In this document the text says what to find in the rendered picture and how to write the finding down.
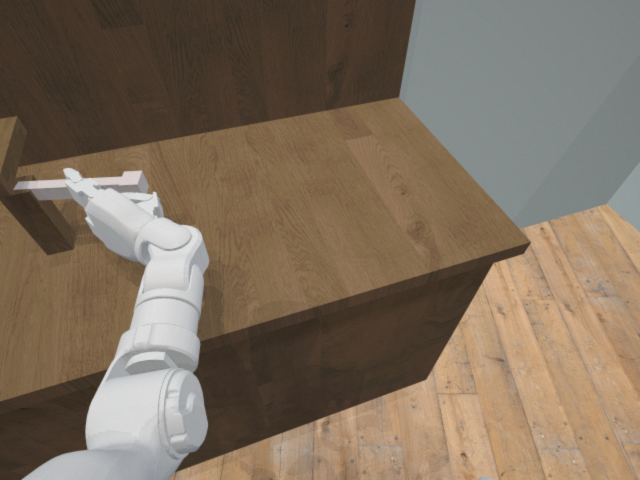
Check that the left robot forearm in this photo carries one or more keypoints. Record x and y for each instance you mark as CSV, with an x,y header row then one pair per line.
x,y
163,331

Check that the counter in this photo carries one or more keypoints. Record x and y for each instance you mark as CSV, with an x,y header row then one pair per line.
x,y
345,242

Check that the robot left hand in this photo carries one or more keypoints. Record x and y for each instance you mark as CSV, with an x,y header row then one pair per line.
x,y
115,218

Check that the tap lever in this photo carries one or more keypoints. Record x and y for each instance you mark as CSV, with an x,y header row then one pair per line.
x,y
131,181

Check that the left robot upper arm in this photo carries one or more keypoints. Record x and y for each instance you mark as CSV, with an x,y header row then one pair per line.
x,y
140,427

